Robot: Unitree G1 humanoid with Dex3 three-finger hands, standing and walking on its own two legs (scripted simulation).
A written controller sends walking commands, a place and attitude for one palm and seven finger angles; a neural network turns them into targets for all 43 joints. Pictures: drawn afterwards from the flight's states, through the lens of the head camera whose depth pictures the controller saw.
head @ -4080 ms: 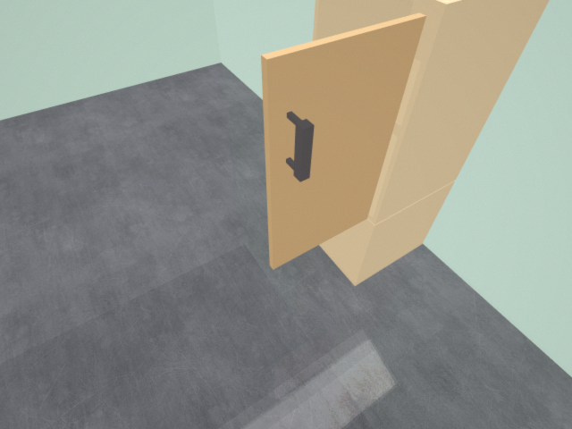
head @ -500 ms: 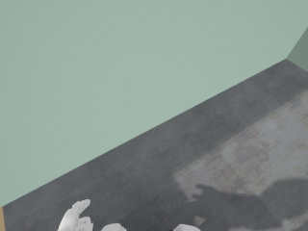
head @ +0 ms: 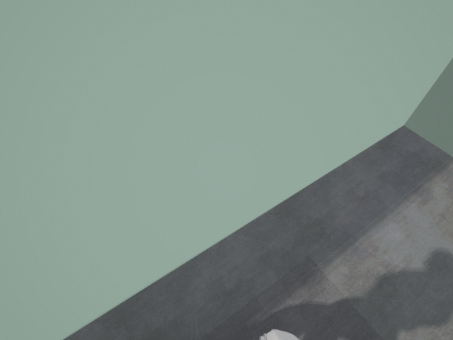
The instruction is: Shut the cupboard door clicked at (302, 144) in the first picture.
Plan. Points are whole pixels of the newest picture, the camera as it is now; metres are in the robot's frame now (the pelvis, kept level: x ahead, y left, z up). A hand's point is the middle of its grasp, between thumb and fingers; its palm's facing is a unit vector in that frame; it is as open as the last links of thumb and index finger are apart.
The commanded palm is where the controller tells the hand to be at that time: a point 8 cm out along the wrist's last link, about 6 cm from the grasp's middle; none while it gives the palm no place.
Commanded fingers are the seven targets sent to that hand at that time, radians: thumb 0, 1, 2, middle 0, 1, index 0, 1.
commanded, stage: turn to face it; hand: left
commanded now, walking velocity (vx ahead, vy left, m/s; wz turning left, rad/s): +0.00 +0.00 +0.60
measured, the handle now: out of the picture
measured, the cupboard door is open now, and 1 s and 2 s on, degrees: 90 90 90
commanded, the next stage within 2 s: none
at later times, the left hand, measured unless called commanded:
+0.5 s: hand (136, 319) +0.18 +0.20 -0.19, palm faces +0.27 -0.94 -0.20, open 7.3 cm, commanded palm none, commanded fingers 0.00 0.90 0.90 -0.20 -0.30 -0.20 -0.30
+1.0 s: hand out of the picture +0.11 +0.13 -0.16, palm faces +0.58 -0.77 -0.25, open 7.4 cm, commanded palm none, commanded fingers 0.00 0.90 0.90 -0.20 -0.30 -0.20 -0.30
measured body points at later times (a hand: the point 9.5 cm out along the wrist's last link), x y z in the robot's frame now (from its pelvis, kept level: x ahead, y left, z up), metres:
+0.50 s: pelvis +0.14 -0.01 -0.01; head +0.17 +0.03 +0.43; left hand +0.16 +0.25 -0.17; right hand +0.23 -0.24 -0.15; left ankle +0.12 +0.10 -0.74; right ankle +0.13 -0.16 -0.68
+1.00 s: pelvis +0.20 -0.05 +0.00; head +0.25 -0.02 +0.45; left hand +0.08 +0.17 -0.15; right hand +0.45 -0.20 -0.14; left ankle +0.13 +0.05 -0.70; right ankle +0.23 -0.15 -0.74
